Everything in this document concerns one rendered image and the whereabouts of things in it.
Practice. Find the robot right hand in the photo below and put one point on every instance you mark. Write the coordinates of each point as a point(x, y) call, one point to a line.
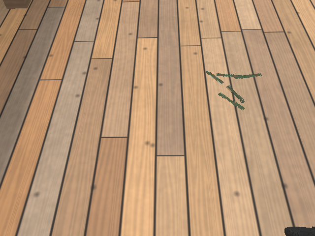
point(299, 231)

